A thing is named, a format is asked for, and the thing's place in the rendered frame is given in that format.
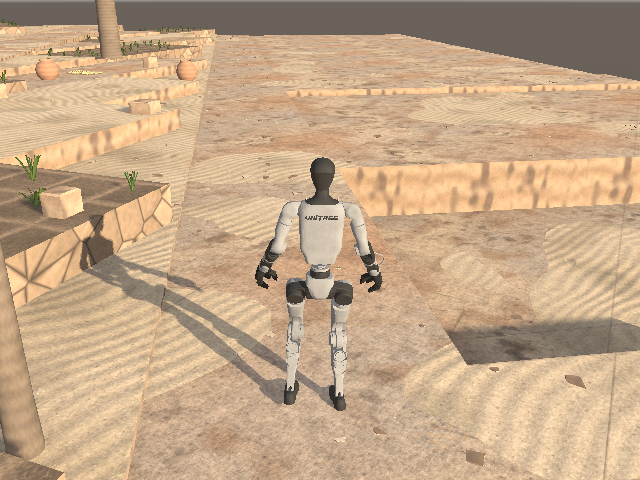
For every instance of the robot right forearm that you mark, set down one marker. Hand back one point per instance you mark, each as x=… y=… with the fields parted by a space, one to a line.
x=370 y=262

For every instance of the robot left foot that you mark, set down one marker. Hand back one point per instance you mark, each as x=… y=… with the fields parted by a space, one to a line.
x=289 y=396

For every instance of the robot left upper arm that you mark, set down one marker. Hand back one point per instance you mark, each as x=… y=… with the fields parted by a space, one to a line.
x=289 y=210

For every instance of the robot right hand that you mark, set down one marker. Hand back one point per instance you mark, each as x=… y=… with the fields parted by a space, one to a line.
x=368 y=278

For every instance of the robot left hand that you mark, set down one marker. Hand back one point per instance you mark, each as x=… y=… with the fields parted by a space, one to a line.
x=259 y=277

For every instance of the humanoid robot torso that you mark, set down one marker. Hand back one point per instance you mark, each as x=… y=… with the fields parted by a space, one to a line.
x=321 y=233

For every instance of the robot right upper arm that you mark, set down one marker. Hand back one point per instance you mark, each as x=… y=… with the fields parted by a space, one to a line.
x=352 y=211

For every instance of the robot left forearm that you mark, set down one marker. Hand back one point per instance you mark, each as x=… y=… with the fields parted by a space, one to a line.
x=268 y=259

